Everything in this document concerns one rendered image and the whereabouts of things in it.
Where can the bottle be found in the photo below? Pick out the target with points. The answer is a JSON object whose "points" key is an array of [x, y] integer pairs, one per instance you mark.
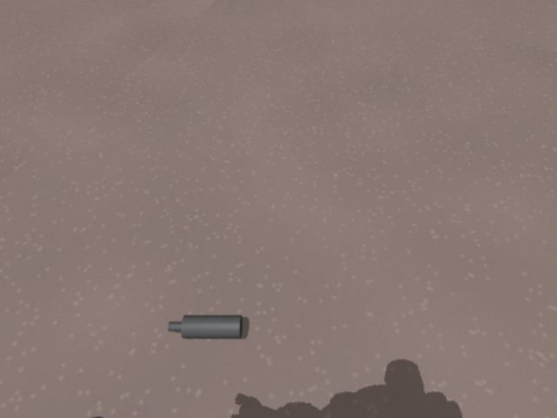
{"points": [[208, 326]]}

